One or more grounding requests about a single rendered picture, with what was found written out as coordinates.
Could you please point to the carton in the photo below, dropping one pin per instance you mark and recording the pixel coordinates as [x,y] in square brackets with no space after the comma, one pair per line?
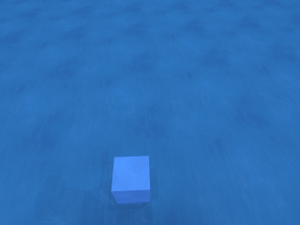
[131,180]

